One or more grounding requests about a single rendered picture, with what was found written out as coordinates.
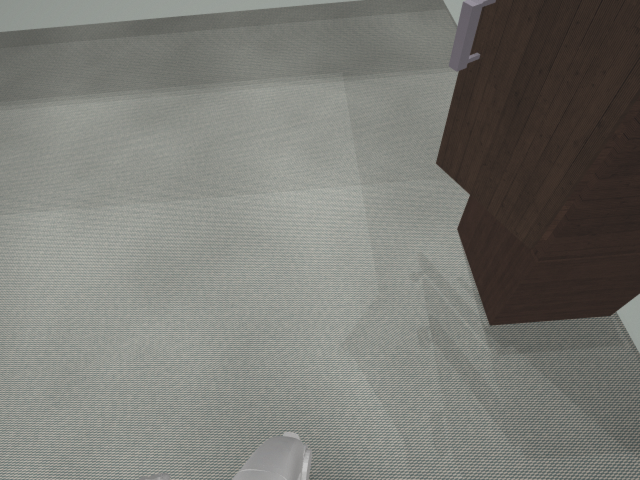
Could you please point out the cupboard door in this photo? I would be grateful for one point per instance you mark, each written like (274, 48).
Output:
(554, 80)

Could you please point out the robot left thigh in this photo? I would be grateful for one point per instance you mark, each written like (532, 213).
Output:
(278, 458)

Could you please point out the handle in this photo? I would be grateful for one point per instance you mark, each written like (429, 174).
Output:
(465, 34)

